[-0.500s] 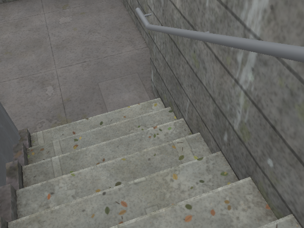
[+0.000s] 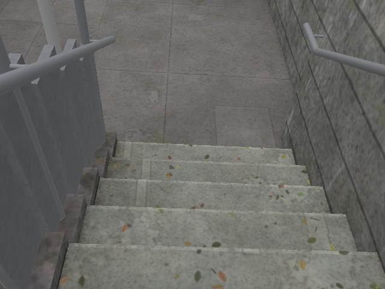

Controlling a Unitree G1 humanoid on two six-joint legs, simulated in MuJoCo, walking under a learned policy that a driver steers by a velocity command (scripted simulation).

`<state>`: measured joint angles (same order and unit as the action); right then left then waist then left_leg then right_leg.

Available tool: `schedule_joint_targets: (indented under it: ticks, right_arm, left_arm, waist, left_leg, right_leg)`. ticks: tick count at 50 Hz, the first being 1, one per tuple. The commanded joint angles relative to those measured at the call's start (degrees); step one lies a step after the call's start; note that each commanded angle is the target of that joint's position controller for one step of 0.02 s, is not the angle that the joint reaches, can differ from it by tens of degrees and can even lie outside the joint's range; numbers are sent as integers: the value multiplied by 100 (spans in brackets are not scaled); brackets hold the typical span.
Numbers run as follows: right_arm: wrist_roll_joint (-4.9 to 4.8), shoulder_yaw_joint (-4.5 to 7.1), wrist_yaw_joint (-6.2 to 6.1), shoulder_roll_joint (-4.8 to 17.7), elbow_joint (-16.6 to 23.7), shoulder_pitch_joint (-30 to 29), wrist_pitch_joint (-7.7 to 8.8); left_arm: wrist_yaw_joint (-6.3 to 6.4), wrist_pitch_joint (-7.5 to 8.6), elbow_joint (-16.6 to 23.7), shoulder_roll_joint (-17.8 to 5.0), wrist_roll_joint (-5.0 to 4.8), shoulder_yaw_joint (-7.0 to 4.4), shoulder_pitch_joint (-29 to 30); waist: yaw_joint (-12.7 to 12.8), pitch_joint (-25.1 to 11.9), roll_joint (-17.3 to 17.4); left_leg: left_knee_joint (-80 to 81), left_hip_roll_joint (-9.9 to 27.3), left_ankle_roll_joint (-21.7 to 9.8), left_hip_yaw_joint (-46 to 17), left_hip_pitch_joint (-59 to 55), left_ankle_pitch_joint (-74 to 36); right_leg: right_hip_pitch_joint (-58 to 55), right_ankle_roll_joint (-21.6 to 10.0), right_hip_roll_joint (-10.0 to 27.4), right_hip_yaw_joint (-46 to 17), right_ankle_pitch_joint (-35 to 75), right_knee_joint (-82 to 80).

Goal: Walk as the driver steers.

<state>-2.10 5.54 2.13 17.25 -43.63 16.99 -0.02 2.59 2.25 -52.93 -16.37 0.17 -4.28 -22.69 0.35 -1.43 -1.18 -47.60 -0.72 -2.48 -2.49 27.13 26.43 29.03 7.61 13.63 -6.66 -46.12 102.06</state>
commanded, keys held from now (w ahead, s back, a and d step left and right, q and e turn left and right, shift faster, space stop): w+q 0.16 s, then w+e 0.84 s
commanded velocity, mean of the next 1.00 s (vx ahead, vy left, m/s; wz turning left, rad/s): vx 0.49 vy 0.00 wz -0.15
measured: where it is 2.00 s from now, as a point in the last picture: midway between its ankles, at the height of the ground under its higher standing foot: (188, 212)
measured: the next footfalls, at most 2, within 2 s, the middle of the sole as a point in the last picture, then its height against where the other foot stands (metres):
right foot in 0.52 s outside the picture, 0.16 m lower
left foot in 0.90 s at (120, 279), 0.16 m lower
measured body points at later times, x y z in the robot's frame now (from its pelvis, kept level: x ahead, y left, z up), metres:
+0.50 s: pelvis +0.27 +0.07 -0.08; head +0.28 +0.10 +0.37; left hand +0.47 +0.29 -0.18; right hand +0.22 -0.19 -0.21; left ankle +0.04 +0.09 -0.68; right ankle +0.40 -0.02 -0.80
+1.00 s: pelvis +0.58 +0.18 -0.30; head +0.56 +0.22 +0.15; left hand +0.63 +0.43 -0.45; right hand +0.62 -0.08 -0.40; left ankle +0.63 +0.28 -1.02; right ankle +0.44 +0.03 -0.77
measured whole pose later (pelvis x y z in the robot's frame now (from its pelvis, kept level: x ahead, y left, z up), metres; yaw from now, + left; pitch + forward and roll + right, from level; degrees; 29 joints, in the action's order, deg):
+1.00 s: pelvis +0.58 +0.18 -0.30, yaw -13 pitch +1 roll -2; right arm -1.7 3.7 2.7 10.2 -47.9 15.6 4.4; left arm 1.5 -0.8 -48.9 -12.5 -4.0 -3.0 -25.9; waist 1.9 -4.4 -2.6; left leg -36.7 -1.8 -2.2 -4.2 21.0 16.4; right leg 35.4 -1.4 -7.5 -12.0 -42.4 107.9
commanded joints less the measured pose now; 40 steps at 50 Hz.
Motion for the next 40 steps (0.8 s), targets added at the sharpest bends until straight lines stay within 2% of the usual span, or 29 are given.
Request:
schedule_joint_targets:
  ticks: [1, 2, 3, 4, 6, 7, 9, 10, 12, 13, 15, 19, 21, 23, 24, 25, 26, 27, 28, 29, 30, 31, 33, 34, 35, 36, 38, 39, 40]
  right_arm:
    - [5, 248, 53, 1378, -541, 1994, 47]
    - [141, 94, 76, 941, -326, 1375, 154]
    - [309, -60, 74, 598, -246, 741, 312]
    - [264, -84, 13, 416, 92, -150, 479]
    - [238, -131, -326, 365, -106, 126, 412]
    - [138, -141, -460, 243, -308, 555, 353]
    - [117, -201, -598, 7, -576, 1131, 259]
    - [0, -294, -629, -295, -669, 1380, 282]
    - [-137, -349, -672, -434, -687, 1604, 334]
    - [-68, -357, -771, -399, -798, 1822, 327]
    - [100, -307, -882, -204, -819, 1769, 269]
    - [-16, -253, -867, -202, -923, 2059, 204]
    - [36, -244, -890, -266, -1028, 2318, 188]
    - [9, -282, -944, -350, -969, 2168, 138]
    - [-4, -292, -942, -266, -911, 1788, 103]
    - [164, -283, -881, -103, -764, 1240, 107]
    - [262, -269, -751, 26, -715, 428, 213]
    - [452, -307, -588, -333, -570, 681, 410]
    - [58, -317, -427, -9, -307, 1067, 647]
    - [-10, -347, -337, -35, -215, 626, 786]
    - [-107, -282, -331, 207, -246, 971, 827]
    - [-117, -176, -367, 261, -211, 695, 798]
    - [343, -141, -522, 314, 400, -731, 538]
    - [537, -225, -596, -80, 356, -793, 522]
    - [509, -220, -473, -301, -332, 602, 533]
    - [280, -226, -375, -325, -386, 1254, 495]
    - [249, -133, -323, -60, -168, 914, 452]
    - [352, -230, -297, -195, 375, -395, 451]
    - [395, -285, -221, -269, 662, -1172, 457]
  left_arm:
    - [192, 348, 1440, 183, -461, 139, 776]
    - [327, 268, 1438, -65, -506, 114, 1367]
    - [319, 235, 1325, -125, -373, 87, 1201]
    - [284, 219, 1078, -579, -215, -92, 653]
    - [150, 182, 1251, -326, 136, -104, 1134]
    - [106, 158, 1342, -160, 199, -76, 1358]
    - [-66, 63, 1119, -101, 110, -77, 855]
    - [-217, 66, 1145, -276, 32, -117, 1044]
    - [-344, 138, 1490, -42, 125, -47, 1994]
    - [-438, 134, 1606, 315, 228, 69, 2285]
    - [-492, 136, 1746, 476, 132, 114, 2381]
    - [-562, 184, 1904, 521, -17, 171, 2668]
    - [-632, 263, 1990, 592, -90, 227, 2886]
    - [-657, 340, 1813, 493, -109, 222, 2528]
    - [-679, 381, 1611, 426, -60, 197, 2038]
    - [-685, 362, 1150, 229, 38, 78, 659]
    - [-667, 297, 409, 103, 25, -31, -1563]
    - [-612, 239, -23, -97, -87, -20, -2600]
    - [-511, 177, 124, -285, -7, -5, -2347]
    - [-377, 92, 233, -224, 51, 13, -1989]
    - [-266, 29, 478, -458, -45, -80, -1172]
    - [-186, 58, 721, -456, -192, -131, -178]
    - [-9, 166, 1198, -164, -164, 12, 965]
    - [99, 67, 1226, -375, -141, -58, 977]
    - [101, 3, 1098, -421, 68, -75, 1010]
    - [86, 18, 1150, -370, -58, -57, 1256]
    - [90, 99, 883, 159, -535, 37, 563]
    - [210, 15, 847, 363, -547, 58, 95]
    - [276, -35, 811, 391, -412, 57, -239]
  waist:
    - [-385, 87, 2297]
    - [-364, 382, 1007]
    - [11, 445, 358]
    - [501, 387, 127]
    - [328, 339, 664]
    - [236, 191, 674]
    - [332, -34, 778]
    - [208, 20, 698]
    - [-123, 345, 395]
    - [-359, 392, 458]
    - [-340, 371, 538]
    - [-674, 592, 470]
    - [-944, 796, 603]
    - [-874, 997, 602]
    - [-579, 842, 643]
    - [5, 310, 715]
    - [1287, -155, 60]
    - [1397, -941, -1545]
    - [1038, -1600, -1263]
    - [958, -1496, -935]
    - [397, -1089, -37]
    - [-80, -442, 319]
    - [-525, 1004, 1191]
    - [-468, 917, 1000]
    - [-754, 119, 586]
    - [-1048, -256, -29]
    - [-473, -460, -346]
    - [18, -40, -95]
    - [373, 17, -219]
  left_leg:
    - [3722, 1799, -909, -5268, -2890, 632]
    - [3625, 1912, -907, -5449, -2322, 1370]
    - [2876, 1886, -771, -4935, -1412, 881]
    - [2321, 1534, -685, -4330, -818, -213]
    - [2350, 1139, -740, -3307, -723, -1178]
    - [2194, 984, -836, -3066, -900, -2230]
    - [1780, 787, -817, -2526, -1233, -3854]
    - [1420, 552, -645, -2082, -1603, -3022]
    - [1360, 307, -347, -1599, -853, -2103]
    - [1537, 216, -242, -1413, -387, -2191]
    - [1336, 180, -167, -1246, 106, -2096]
    - [327, 203, 71, -1238, -1133, -2854]
    - [-108, 233, 54, -1254, -1769, -3548]
    - [-886, 260, 19, -1088, -1800, -4666]
    - [-1421, 481, 57, -1057, -1289, -5513]
    - [-2611, 552, 175, -997, -503, -6693]
    - [-5205, 199, 521, -437, 758, -5986]
    - [-8104, -652, 1037, -32, 3803, 2255]
    - [-8017, -181, 1002, -840, 4686, 2515]
    - [-7733, 17, 915, -836, 4862, 2242]
    - [-6597, 298, 770, -1070, 4604, 1245]
    - [-5196, 546, 503, -1011, 4115, 428]
    - [-1668, 872, 541, -776, 2283, -1802]
    - [-325, 429, 612, -72, 200, -2284]
    - [-1522, 55, 747, 335, -1788, -3945]
    - [-1546, 14, 810, 349, -2284, -3858]
    - [-84, 230, 639, -610, -853, -4745]
    - [1757, 491, 546, -958, -221, -5398]
    - [2740, 538, 475, -1040, 21, -5714]
  right_leg:
    - [4333, -557, -1003, 279, 1060, 1826]
    - [4305, -766, -834, 85, 1796, 1249]
    - [3810, -909, -652, -361, 2999, -210]
    - [2949, -1045, -494, -707, 3697, -1348]
    - [2603, -754, -703, -531, 4425, -2782]
    - [2498, -643, -793, -392, 4685, -3177]
    - [2381, -544, -869, -263, 5473, -3302]
    - [2596, -649, -828, -450, 6340, -4140]
    - [1842, -824, -1130, -38, 7702, -5699]
    - [1161, -872, -1319, 212, 8255, -5971]
    - [383, -863, -1466, 176, 8573, -6126]
    - [986, -974, -1649, 145, 7900, -6814]
    - [1417, -989, -1853, -30, 7267, -7031]
    - [1223, -977, -1972, 251, 6684, -7496]
    - [289, -1031, -1926, 636, 6271, -7587]
    - [-1333, -1214, -1877, 831, 6046, -7404]
    - [-3532, -1766, -1432, 666, 7249, -8201]
    - [-6747, -2947, -80, -1389, 9492, -6682]
    - [-7467, -3464, 555, -2413, 9240, -6278]
    - [-6821, -3548, 553, -2267, 8672, -6627]
    - [-5587, -3547, 521, -2551, 6226, -7033]
    - [-3689, -3366, 423, -3312, 3704, -7635]
    - [186, -2659, -518, -2507, 3727, -8385]
    - [1497, -2361, -1410, -1488, 4488, -8163]
    - [2255, -2361, -1493, -1088, 5667, -7612]
    - [2227, -2354, -1526, -895, 6138, -7401]
    - [255, -2104, -1674, -1191, 3828, -6262]
    - [-285, -1861, -1826, -1130, 2839, -5927]
    - [-966, -1785, -1858, -1346, 2513, -5768]
Velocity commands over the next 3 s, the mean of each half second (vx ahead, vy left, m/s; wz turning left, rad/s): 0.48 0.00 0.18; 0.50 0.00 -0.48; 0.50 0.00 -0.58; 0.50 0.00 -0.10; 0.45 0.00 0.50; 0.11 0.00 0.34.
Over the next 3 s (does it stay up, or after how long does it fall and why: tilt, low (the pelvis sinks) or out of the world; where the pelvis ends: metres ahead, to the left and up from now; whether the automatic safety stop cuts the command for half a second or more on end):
stays up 1.44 -0.19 -0.78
